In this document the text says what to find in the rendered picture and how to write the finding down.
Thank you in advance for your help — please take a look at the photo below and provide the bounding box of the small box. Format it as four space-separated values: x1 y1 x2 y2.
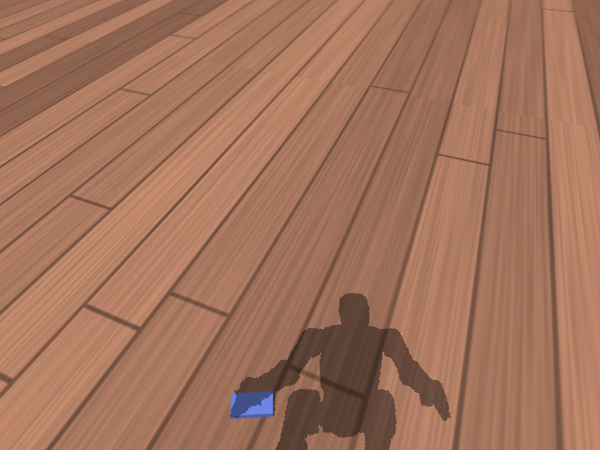
230 391 274 419

